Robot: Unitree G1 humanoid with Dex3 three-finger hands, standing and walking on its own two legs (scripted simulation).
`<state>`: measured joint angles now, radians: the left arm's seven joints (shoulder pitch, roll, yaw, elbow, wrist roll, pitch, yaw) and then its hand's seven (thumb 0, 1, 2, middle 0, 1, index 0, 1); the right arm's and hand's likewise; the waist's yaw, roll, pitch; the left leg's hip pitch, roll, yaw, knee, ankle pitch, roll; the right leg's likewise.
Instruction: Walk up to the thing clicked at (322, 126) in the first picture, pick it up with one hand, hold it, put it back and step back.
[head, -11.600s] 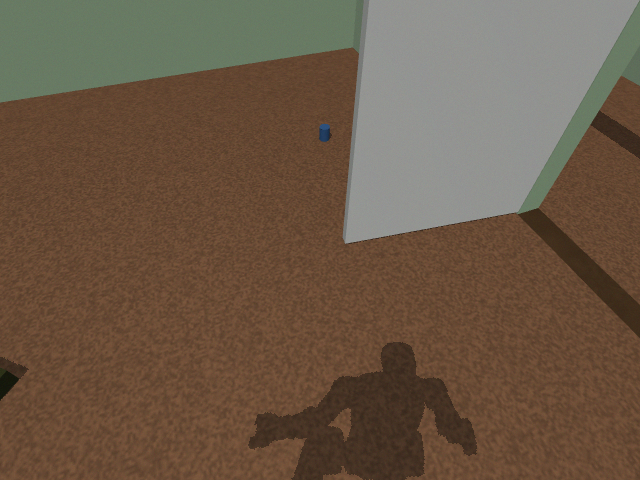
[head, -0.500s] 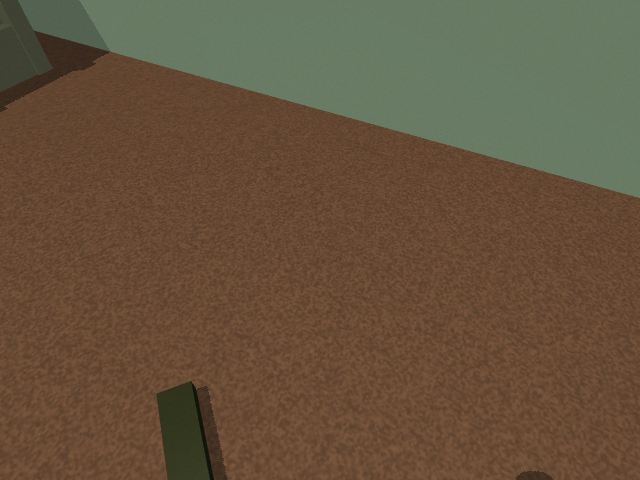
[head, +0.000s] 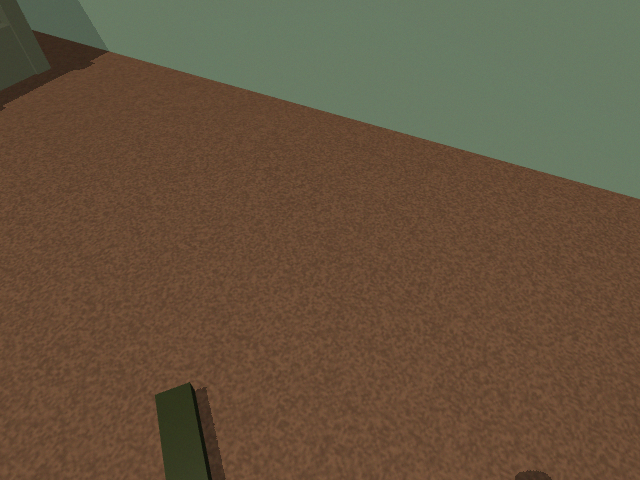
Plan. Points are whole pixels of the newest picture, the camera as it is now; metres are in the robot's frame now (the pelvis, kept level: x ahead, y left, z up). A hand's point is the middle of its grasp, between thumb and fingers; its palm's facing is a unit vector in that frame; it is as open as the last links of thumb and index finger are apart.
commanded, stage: stand
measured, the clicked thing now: out of the picture +0.43 -1.35 -0.75
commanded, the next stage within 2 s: walk up in 0.02 s
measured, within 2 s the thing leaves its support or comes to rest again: neither
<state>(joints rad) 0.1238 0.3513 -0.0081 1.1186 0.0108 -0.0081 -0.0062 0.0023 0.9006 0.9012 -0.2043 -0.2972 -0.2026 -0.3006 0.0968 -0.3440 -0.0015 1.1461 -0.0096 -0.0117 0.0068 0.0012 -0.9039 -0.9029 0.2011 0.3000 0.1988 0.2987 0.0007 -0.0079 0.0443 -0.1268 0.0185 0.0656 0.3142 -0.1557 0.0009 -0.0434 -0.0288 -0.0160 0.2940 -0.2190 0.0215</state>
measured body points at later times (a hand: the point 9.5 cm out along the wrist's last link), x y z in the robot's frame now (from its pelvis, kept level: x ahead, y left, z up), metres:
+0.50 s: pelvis +0.11 -0.06 -0.01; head +0.10 -0.09 +0.44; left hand +0.11 +0.27 -0.10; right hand +0.18 -0.39 -0.14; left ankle +0.15 +0.09 -0.68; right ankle +0.08 -0.16 -0.75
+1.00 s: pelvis +0.35 -0.02 -0.01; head +0.37 +0.00 +0.44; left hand +0.40 +0.30 -0.13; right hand +0.46 -0.32 -0.11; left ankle +0.35 +0.09 -0.75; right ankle +0.38 -0.18 -0.68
